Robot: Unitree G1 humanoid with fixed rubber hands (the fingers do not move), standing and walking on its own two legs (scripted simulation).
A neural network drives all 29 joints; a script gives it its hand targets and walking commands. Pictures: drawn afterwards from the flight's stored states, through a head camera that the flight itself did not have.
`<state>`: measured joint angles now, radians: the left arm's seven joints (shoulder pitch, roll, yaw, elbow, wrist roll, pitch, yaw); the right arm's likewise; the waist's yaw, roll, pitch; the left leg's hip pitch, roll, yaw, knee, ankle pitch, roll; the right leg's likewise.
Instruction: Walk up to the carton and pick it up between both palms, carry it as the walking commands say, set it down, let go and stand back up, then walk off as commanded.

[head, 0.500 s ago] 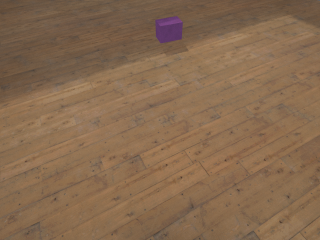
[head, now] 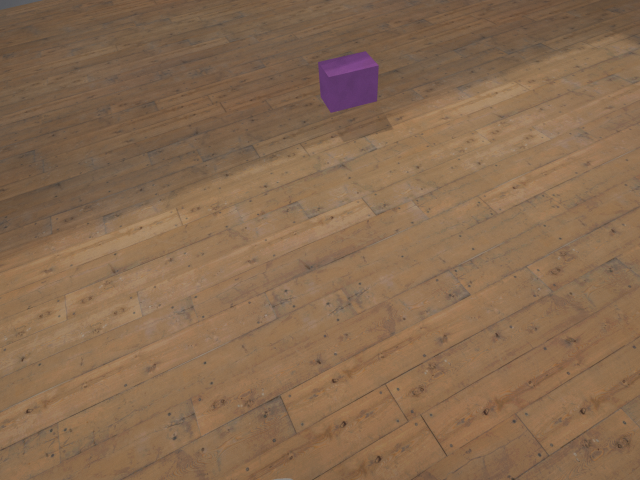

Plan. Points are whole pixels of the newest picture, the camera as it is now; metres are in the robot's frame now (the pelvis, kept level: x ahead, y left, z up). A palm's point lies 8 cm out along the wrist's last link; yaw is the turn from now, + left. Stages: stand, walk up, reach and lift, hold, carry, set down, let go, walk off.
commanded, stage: walk up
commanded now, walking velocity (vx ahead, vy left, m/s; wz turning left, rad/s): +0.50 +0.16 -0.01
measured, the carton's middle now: (348, 82) +2.13 -0.04 -0.66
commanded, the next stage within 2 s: none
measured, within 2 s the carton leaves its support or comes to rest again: neither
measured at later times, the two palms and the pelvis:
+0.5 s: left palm (202, 298) +0.42 +0.26 -0.12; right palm (520, 385) +0.27 -0.24 -0.12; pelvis +0.31 +0.02 +0.00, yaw +0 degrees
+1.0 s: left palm (211, 209) +0.65 +0.29 -0.12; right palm (451, 187) +0.66 -0.22 -0.09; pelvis +0.60 +0.05 +0.01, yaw -1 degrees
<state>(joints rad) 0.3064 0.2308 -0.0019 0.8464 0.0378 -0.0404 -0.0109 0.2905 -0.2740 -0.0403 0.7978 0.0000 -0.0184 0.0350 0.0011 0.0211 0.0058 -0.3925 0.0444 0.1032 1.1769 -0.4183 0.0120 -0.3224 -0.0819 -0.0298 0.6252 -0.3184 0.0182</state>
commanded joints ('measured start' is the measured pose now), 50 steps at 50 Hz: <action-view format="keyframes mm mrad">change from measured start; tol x32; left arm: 1 68 198 79 -6 -1 -31 22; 22 -299 57 24 -124 -13 -2 -53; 28 373 311 108 88 25 -31 8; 50 -122 91 60 -80 -17 -15 -20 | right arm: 1 -65 -29 -7 -92 -18 -4 27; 8 395 -274 -73 109 -36 -56 -11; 39 -146 -3 10 -72 -14 -5 29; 50 221 -116 -29 44 -35 -71 -23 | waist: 1 33 -272 95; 8 -154 329 -255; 24 -53 166 22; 29 124 -391 -204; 42 -29 -263 -25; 45 -156 258 -267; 50 -90 33 -51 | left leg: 1 -107 47 -66 -313 69 -37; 6 497 6 -25 -757 255 -1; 8 729 397 -581 -885 284 80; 23 465 198 -38 -898 548 94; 26 371 115 74 -410 970 43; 28 -128 -85 -9 115 -18 -7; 30 -286 -12 -141 215 -110 5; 43 344 -21 41 -765 263 -32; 45 700 330 -448 -842 223 71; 50 537 301 -360 -861 556 98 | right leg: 1 7 -219 280 -407 93 -136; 10 -572 14 41 643 -189 -4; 25 -105 86 -205 -57 141 -18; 28 504 -294 475 -187 163 -158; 41 82 -178 172 -364 217 -125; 44 -51 -38 25 134 312 -38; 46 -463 80 6 572 -305 0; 50 -503 1 42 571 -28 22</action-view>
